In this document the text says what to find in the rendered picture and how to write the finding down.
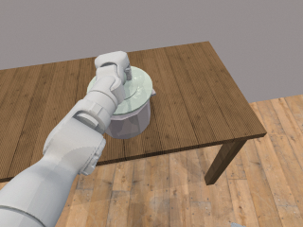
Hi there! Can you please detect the left robot hand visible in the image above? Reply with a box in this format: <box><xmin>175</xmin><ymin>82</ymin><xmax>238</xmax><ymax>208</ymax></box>
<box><xmin>94</xmin><ymin>51</ymin><xmax>133</xmax><ymax>88</ymax></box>

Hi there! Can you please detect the knob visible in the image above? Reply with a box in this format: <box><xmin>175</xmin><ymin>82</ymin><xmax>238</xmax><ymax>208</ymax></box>
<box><xmin>123</xmin><ymin>72</ymin><xmax>127</xmax><ymax>85</ymax></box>

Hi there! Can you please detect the left robot forearm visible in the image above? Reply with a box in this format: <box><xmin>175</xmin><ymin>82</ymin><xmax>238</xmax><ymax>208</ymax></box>
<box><xmin>43</xmin><ymin>61</ymin><xmax>126</xmax><ymax>155</ymax></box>

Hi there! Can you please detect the table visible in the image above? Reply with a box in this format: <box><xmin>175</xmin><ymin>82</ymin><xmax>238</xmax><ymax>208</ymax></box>
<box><xmin>0</xmin><ymin>41</ymin><xmax>267</xmax><ymax>185</ymax></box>

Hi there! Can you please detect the left robot upper arm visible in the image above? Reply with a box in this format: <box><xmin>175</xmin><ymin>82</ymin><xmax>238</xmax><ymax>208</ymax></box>
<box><xmin>0</xmin><ymin>117</ymin><xmax>106</xmax><ymax>227</ymax></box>

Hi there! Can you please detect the pot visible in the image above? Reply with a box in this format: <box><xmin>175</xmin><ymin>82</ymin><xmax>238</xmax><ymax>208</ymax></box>
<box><xmin>105</xmin><ymin>89</ymin><xmax>156</xmax><ymax>139</ymax></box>

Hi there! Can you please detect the lid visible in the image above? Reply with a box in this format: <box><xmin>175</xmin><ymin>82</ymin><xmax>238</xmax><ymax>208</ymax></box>
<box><xmin>86</xmin><ymin>66</ymin><xmax>153</xmax><ymax>116</ymax></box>

